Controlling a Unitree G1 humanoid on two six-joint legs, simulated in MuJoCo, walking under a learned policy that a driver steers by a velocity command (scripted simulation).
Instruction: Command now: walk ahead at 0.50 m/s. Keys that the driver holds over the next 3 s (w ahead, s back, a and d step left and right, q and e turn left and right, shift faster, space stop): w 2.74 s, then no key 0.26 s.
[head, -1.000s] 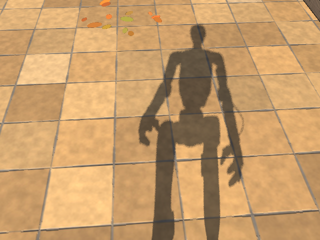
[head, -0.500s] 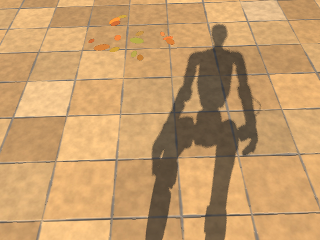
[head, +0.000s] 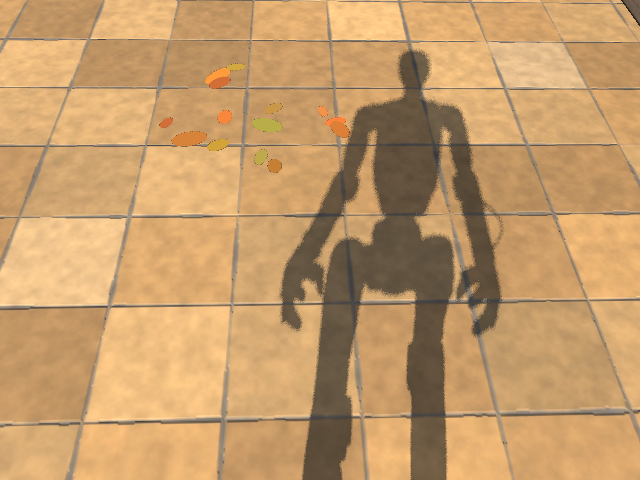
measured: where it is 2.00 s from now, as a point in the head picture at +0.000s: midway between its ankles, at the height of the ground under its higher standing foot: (328, 263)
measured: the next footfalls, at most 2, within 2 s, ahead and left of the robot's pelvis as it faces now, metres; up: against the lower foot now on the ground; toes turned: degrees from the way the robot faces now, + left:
right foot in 0.38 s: +0.36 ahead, -0.11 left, +0.00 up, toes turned -4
left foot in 0.94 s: +0.66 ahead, +0.07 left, +0.00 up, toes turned +5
